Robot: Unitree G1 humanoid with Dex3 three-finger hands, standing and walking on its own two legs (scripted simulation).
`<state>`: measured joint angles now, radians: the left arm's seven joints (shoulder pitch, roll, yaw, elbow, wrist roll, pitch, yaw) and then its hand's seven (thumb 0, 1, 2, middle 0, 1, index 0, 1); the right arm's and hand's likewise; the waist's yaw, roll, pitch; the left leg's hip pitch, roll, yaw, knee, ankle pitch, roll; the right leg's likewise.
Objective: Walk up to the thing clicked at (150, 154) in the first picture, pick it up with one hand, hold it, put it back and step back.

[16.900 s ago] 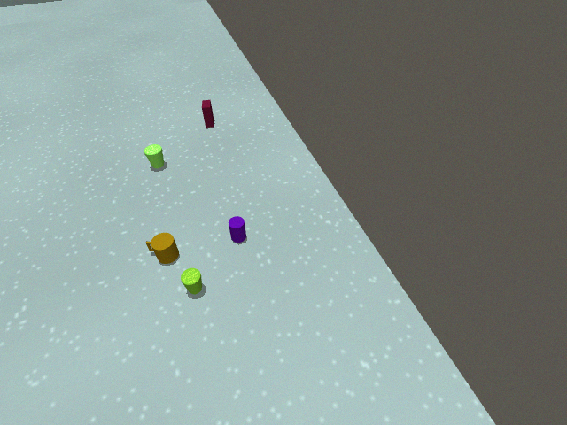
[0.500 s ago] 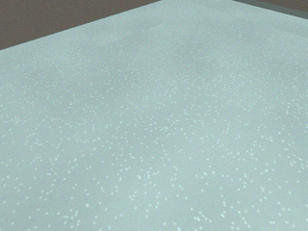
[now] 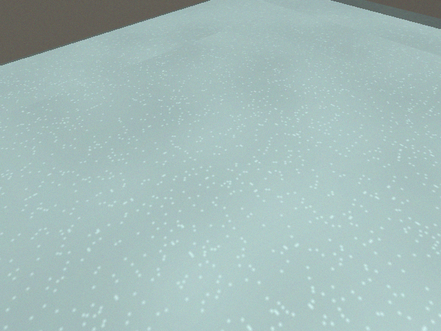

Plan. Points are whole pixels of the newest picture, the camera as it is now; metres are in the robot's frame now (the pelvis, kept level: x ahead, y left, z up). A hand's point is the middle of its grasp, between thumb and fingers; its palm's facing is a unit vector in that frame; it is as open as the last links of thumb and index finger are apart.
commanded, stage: stand
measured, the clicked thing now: out of the picture -0.77 -1.16 -0.73
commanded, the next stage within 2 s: walk up in 0.58 s
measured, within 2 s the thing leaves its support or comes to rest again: neither
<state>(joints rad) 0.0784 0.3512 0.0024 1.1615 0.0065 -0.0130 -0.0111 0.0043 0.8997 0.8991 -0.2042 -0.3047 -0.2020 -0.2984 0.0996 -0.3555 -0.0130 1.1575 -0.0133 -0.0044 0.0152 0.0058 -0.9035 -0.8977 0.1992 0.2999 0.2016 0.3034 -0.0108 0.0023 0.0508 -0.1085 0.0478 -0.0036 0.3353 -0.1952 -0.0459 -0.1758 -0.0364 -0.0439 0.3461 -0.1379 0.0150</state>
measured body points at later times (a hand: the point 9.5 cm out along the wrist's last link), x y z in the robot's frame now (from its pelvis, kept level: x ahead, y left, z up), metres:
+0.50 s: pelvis +0.01 +0.00 +0.00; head +0.02 +0.00 +0.45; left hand +0.09 +0.30 -0.13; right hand +0.09 -0.30 -0.13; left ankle -0.01 +0.15 -0.75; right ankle +0.03 -0.13 -0.75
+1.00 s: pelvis -0.01 +0.10 +0.00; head +0.05 +0.11 +0.45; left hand +0.19 +0.36 -0.14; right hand -0.04 -0.23 -0.10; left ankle +0.03 +0.16 -0.75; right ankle -0.03 -0.08 -0.68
